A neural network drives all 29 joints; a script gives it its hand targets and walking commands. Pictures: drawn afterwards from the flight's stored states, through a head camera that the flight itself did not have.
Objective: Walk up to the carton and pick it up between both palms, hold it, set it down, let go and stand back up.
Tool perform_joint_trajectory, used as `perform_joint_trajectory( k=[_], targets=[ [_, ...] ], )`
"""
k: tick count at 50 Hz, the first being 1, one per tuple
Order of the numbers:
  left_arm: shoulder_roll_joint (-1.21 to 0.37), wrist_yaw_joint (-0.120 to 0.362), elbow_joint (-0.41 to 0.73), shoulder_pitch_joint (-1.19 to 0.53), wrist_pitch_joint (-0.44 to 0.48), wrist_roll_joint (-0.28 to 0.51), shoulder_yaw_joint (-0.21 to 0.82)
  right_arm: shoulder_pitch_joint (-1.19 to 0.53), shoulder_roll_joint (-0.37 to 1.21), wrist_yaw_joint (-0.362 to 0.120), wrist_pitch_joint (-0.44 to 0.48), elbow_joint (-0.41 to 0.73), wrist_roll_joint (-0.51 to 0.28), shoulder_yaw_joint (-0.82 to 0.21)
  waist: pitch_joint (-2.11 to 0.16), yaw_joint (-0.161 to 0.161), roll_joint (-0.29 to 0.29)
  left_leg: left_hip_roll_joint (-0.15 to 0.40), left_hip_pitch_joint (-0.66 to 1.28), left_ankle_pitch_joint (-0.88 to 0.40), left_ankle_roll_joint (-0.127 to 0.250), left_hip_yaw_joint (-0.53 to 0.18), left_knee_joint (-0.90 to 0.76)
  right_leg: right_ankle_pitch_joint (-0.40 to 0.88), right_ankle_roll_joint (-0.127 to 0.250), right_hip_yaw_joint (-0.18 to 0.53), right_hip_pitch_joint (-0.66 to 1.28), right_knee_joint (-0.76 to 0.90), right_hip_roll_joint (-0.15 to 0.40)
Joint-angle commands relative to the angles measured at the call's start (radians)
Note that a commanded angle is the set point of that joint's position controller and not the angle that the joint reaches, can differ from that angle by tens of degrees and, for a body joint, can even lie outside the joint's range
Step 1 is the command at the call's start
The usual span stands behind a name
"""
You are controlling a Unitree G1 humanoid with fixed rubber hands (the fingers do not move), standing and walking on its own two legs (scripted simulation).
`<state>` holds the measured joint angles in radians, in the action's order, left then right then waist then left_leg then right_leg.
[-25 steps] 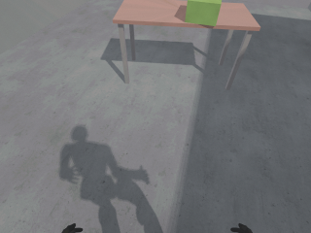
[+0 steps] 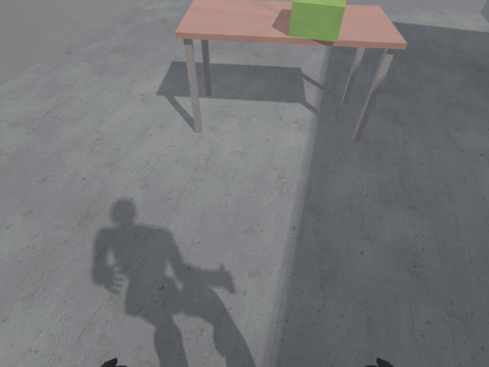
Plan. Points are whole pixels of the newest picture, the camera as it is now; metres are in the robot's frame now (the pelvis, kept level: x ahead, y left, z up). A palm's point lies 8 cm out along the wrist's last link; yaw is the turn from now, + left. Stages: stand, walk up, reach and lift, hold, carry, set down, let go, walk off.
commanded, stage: stand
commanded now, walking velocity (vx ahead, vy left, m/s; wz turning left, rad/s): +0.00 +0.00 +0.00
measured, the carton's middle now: (318, 12) +1.69 -0.36 -0.04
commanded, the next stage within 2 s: walk up in 1.22 s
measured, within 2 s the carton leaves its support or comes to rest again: neither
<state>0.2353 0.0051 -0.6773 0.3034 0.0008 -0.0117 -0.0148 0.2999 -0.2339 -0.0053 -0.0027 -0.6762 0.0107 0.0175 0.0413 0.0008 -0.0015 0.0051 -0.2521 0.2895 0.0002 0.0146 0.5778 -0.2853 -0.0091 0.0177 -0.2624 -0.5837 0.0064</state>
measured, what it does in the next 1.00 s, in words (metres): stands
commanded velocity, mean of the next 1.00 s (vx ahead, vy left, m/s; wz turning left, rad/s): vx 0.00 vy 0.00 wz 0.00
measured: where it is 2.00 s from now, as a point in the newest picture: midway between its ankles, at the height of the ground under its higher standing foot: outside the picture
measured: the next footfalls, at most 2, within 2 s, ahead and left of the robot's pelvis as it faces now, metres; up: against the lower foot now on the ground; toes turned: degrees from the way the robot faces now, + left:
right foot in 1.74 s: +0.17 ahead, -0.22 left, +0.00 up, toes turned -10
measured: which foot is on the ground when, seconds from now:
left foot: down 0.00-1.00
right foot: down 0.00-1.00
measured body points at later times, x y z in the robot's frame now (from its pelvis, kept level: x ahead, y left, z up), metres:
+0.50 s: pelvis +0.00 +0.00 +0.00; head +0.01 +0.00 +0.45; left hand +0.10 +0.25 -0.11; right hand +0.09 -0.25 -0.12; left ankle +0.01 +0.12 -0.73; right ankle +0.02 -0.13 -0.73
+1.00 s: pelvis +0.00 +0.00 +0.00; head +0.00 +0.00 +0.45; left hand +0.09 +0.26 -0.12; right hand +0.08 -0.25 -0.12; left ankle +0.01 +0.12 -0.73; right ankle +0.02 -0.13 -0.73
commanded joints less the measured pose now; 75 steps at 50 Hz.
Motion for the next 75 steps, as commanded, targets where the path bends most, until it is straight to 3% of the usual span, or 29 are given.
perform_joint_trajectory(
  k=[1, 29, 32, 34, 39, 43, 46, 48, 51, 52, 55, 58, 62, 65, 68, 70, 71, 72, 73, 74, 75],
  targets=[
    [0.132, -0.007, 0.089, -0.001, 0.025, 0.001, -0.039, -0.003, -0.133, 0.006, 0.027, 0.089, -0.001, 0.039, -0.027, 0.000, 0.000, 0.082, -0.009, -0.062, 0.033, -0.097, -0.124, 0.081, 0.039, 0.087, -0.008, 0.116, 0.072],
    [0.139, -0.011, 0.053, 0.013, 0.023, 0.002, -0.032, 0.013, -0.141, 0.010, 0.025, 0.053, -0.003, 0.032, -0.018, -0.001, -0.001, 0.084, 0.001, -0.065, 0.032, -0.094, -0.140, 0.094, 0.036, 0.094, -0.004, 0.127, 0.070],
    [0.141, -0.013, 0.057, 0.018, 0.022, 0.003, -0.036, 0.021, -0.146, 0.010, 0.026, 0.054, -0.005, 0.040, -0.019, -0.007, -0.022, 0.082, 0.019, -0.125, 0.033, -0.082, -0.124, 0.134, 0.044, 0.096, -0.012, 0.127, 0.071],
    [0.140, -0.015, 0.063, 0.023, 0.022, 0.001, -0.035, 0.020, -0.146, 0.012, 0.025, 0.051, -0.004, 0.038, -0.035, 0.001, 0.007, 0.082, 0.027, -0.132, 0.034, -0.079, -0.125, 0.144, 0.044, 0.102, 0.003, 0.121, 0.071],
    [0.132, -0.016, 0.061, 0.031, 0.017, -0.002, -0.036, 0.011, -0.145, 0.014, 0.022, 0.054, -0.003, 0.037, -0.007, 0.005, 0.019, 0.086, -0.003, -0.100, 0.038, -0.086, -0.135, 0.117, 0.041, 0.099, 0.004, 0.127, 0.072],
    [0.138, -0.015, 0.062, 0.033, 0.014, -0.001, -0.037, 0.023, -0.149, 0.012, 0.020, 0.053, -0.003, 0.038, -0.016, 0.002, -0.019, 0.089, -0.001, -0.034, 0.037, -0.097, -0.155, 0.059, 0.042, 0.102, -0.008, 0.134, 0.064],
    [0.137, -0.015, 0.060, 0.033, 0.015, -0.001, -0.039, 0.023, -0.147, 0.011, 0.019, 0.052, -0.002, 0.039, 0.020, 0.001, 0.014, 0.086, -0.015, -0.016, 0.033, -0.098, -0.161, 0.040, 0.043, 0.106, -0.033, 0.142, 0.064],
    [0.139, -0.014, 0.062, 0.033, 0.017, -0.001, -0.040, 0.034, -0.150, 0.010, 0.021, 0.049, -0.004, 0.042, 0.007, -0.007, -0.020, 0.083, -0.009, -0.013, 0.030, -0.092, -0.157, 0.032, 0.042, 0.105, -0.031, 0.148, 0.065],
    [0.142, -0.015, 0.055, 0.046, 0.019, -0.002, -0.039, 0.028, -0.150, 0.010, 0.021, 0.044, -0.002, 0.042, -0.010, 0.003, 0.007, 0.083, 0.010, -0.019, 0.031, -0.087, -0.156, 0.033, 0.044, 0.114, -0.036, 0.149, 0.068],
    [0.145, -0.016, 0.057, 0.037, 0.022, -0.002, -0.039, 0.030, -0.144, 0.010, 0.022, 0.046, -0.003, 0.038, -0.014, -0.001, -0.019, 0.085, 0.020, -0.051, 0.030, -0.087, -0.145, 0.062, 0.045, 0.115, -0.029, 0.142, 0.067],
    [0.137, -0.017, 0.054, 0.039, 0.019, -0.003, -0.039, 0.030, -0.146, 0.011, 0.021, 0.036, -0.005, 0.040, 0.015, -0.002, 0.013, 0.083, -0.012, -0.032, 0.031, -0.088, -0.156, 0.060, 0.038, 0.109, -0.029, 0.140, 0.063],
    [0.139, -0.015, 0.050, 0.046, 0.018, -0.002, -0.041, 0.042, -0.150, 0.011, 0.019, 0.039, -0.006, 0.042, 0.004, -0.002, -0.021, 0.089, -0.013, -0.011, 0.034, -0.096, -0.161, 0.046, 0.038, 0.104, -0.025, 0.138, 0.061],
    [0.137, -0.015, 0.042, 0.061, 0.018, -0.002, -0.040, 0.039, -0.147, 0.012, 0.020, 0.038, -0.003, 0.043, 0.003, 0.001, 0.025, 0.086, -0.008, 0.010, 0.035, -0.095, -0.165, 0.032, 0.040, 0.114, -0.037, 0.147, 0.063],
    [0.137, -0.016, 0.043, 0.054, 0.020, -0.001, -0.037, 0.043, -0.147, 0.012, 0.021, 0.033, -0.004, 0.042, -0.011, -0.001, -0.040, 0.084, 0.020, -0.034, 0.033, -0.084, -0.148, 0.050, 0.039, 0.118, -0.043, 0.151, 0.067],
    [0.133, -0.017, 0.039, 0.058, 0.020, -0.004, -0.038, 0.041, -0.150, 0.012, 0.023, 0.027, -0.003, 0.041, -0.015, 0.002, 0.011, 0.086, 0.016, -0.042, 0.031, -0.081, -0.153, 0.072, 0.040, 0.112, -0.028, 0.141, 0.061],
    [0.141, -0.017, 0.041, 0.056, 0.017, -0.002, -0.041, 0.050, -0.148, 0.012, 0.019, 0.024, -0.001, 0.040, -0.001, -0.003, 0.006, 0.089, 0.011, -0.028, 0.033, -0.083, -0.159, 0.055, 0.041, 0.119, -0.029, 0.139, 0.062],
    [0.169, 0.010, 0.029, 0.123, 0.020, -0.025, -0.077, 0.149, -0.184, 0.000, 0.034, 0.025, 0.043, 0.083, -0.122, -0.005, 0.011, 0.107, 0.114, 0.481, 0.094, -0.144, -0.132, -0.456, 0.086, 0.152, -0.090, 0.052, 0.034],
    [0.150, 0.021, 0.037, 0.072, 0.016, -0.029, -0.077, 0.164, -0.212, 0.000, 0.036, 0.015, 0.053, 0.097, -0.034, -0.032, 0.020, 0.175, 0.152, 0.625, 0.132, -0.256, -0.207, -0.485, 0.070, 0.112, -0.289, -0.038, 0.006],
    [0.116, 0.031, 0.063, 0.014, 0.014, -0.033, -0.070, 0.195, -0.249, 0.004, 0.042, -0.002, 0.053, 0.109, 0.041, -0.070, 0.110, 0.317, 0.194, 0.702, 0.211, -0.432, -0.343, -0.304, 0.039, -0.019, -0.429, -0.221, -0.035],
    [0.100, 0.039, 0.087, -0.025, 0.015, -0.049, -0.065, 0.203, -0.276, 0.008, 0.050, -0.022, 0.060, 0.116, 0.103, -0.092, 0.137, 0.450, 0.206, 0.677, 0.286, -0.566, -0.410, -0.249, 0.027, 0.007, -0.532, -0.336, 0.023],
    [0.128, 0.044, 0.099, -0.035, 0.019, -0.048, -0.074, 0.193, -0.273, 0.014, 0.061, -0.033, 0.063, 0.110, 0.142, -0.090, 0.108, 0.477, 0.209, 0.628, 0.308, -0.579, -0.433, -0.221, 0.024, 0.053, -0.584, -0.377, 0.067]
  ],
)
